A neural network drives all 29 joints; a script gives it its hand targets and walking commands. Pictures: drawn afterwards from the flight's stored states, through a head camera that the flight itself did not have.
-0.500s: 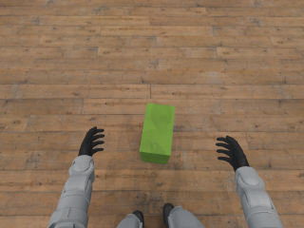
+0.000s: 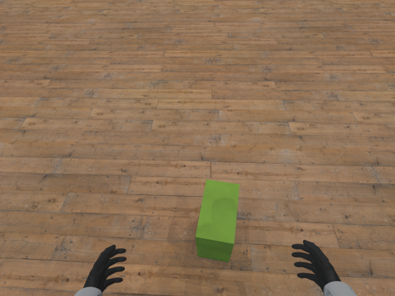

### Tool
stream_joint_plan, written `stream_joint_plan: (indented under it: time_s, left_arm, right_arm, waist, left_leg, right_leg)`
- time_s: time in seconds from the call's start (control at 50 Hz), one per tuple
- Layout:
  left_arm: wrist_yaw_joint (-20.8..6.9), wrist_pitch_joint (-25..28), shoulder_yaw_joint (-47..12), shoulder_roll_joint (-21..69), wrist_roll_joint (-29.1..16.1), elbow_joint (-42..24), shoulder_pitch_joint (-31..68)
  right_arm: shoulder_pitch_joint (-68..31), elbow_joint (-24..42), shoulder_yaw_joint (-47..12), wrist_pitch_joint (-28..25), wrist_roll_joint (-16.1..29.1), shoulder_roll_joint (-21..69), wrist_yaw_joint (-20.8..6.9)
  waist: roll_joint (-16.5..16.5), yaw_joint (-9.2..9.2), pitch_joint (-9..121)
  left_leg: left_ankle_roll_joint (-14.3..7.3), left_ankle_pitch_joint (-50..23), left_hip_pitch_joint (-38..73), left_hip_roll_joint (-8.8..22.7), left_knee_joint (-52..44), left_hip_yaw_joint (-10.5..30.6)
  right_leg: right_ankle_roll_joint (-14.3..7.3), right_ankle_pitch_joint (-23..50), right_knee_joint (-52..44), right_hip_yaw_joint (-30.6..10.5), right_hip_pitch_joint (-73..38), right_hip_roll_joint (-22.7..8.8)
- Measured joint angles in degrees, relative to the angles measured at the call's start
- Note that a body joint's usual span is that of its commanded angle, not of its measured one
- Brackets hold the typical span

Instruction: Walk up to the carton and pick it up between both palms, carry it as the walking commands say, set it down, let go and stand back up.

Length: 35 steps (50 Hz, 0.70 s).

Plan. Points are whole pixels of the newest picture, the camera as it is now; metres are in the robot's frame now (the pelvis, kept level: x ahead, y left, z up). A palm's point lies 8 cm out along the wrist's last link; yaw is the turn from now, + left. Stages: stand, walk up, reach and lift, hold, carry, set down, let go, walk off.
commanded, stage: let go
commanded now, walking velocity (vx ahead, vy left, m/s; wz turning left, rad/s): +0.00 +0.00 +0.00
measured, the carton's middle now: (217, 221) +0.50 -0.06 -0.63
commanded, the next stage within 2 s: stand in 0.36 s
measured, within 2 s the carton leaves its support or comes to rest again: neither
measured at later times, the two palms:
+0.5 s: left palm out of the picture +0.14 +0.26 -0.08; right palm (343, 281) +0.15 -0.27 -0.08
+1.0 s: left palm out of the picture +0.09 +0.28 -0.09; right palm (362, 292) +0.13 -0.30 -0.09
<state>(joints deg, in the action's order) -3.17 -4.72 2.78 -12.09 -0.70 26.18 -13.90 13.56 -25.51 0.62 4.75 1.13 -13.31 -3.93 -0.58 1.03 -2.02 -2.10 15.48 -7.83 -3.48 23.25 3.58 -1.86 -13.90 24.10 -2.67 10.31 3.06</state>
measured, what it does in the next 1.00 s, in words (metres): stands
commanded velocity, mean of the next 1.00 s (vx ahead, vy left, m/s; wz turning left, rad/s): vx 0.00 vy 0.00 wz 0.00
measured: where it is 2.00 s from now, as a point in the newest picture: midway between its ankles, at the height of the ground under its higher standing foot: outside the picture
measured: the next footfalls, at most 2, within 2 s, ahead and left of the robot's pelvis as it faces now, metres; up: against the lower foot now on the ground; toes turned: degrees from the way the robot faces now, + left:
none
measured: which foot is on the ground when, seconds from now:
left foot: down 0.00-1.00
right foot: down 0.00-1.00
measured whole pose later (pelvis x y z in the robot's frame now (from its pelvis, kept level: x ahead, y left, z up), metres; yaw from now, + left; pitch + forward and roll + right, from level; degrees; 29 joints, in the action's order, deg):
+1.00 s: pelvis +0.00 -0.02 +0.00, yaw +1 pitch -1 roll +0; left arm 0.4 0.3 2.6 -19.3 1.9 46.0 -14.7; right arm 12.1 -45.9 0.0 -0.7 -2.1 -20.8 1.1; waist -0.4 -1.0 3.4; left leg -0.8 17.5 -6.8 -2.5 25.8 4.1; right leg -3.2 -16.2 26.9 -0.7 9.1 3.4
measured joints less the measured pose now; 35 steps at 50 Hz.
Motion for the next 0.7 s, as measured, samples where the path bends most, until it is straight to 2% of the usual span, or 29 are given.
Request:
stream_joint_plan:
  time_s: [0.16,0.36,0.44,0.5,0.7]
  left_arm:
    - [-0.70,-2.72,0.13,-0.74,-0.16,-0.90,-0.87]
    - [1.65,-2.13,-1.06,0.26,1.71,-0.79,-0.23]
    - [2.83,0.67,-1.64,-1.49,3.16,5.05,-0.19]
    - [3.21,2.26,-0.67,-4.08,3.22,8.50,-0.90]
    - [3.80,3.78,1.29,-7.74,2.70,14.58,-1.51]
  right_arm:
    - [1.89,1.84,0.07,4.74,-1.03,-0.08,-0.21]
    - [-0.81,2.17,-0.71,9.23,-2.07,0.43,2.11]
    - [-1.21,-3.63,-0.19,3.29,-2.78,-1.66,4.23]
    - [-0.82,-7.26,0.64,0.08,-3.34,-3.45,4.57]
    - [-0.56,-14.83,1.16,-4.23,-3.43,-6.45,4.58]
  waist:
    - [0.50,-0.31,-2.76]
    - [1.44,-1.12,-1.88]
    - [0.09,-0.76,1.77]
    - [-0.57,-0.92,3.35]
    - [-0.72,-1.63,5.42]
  left_leg:
    - [-0.06,1.56,4.08,0.38,1.96,-0.58]
    - [0.38,3.31,3.04,0.97,4.54,-1.52]
    - [0.36,4.19,0.34,0.80,6.04,-1.02]
    - [0.43,4.50,-0.61,0.74,6.33,-0.81]
    - [0.85,4.24,-0.71,0.58,5.35,0.14]
  right_leg:
    - [-0.02,-1.06,1.36,-0.12,-4.23,0.36]
    - [-0.51,-2.67,4.34,-0.35,-2.75,0.90]
    - [-0.51,-3.63,5.61,0.33,-0.33,0.72]
    - [-0.74,-4.14,6.08,0.62,0.64,0.63]
    - [-1.08,-4.58,5.74,1.65,0.75,0.29]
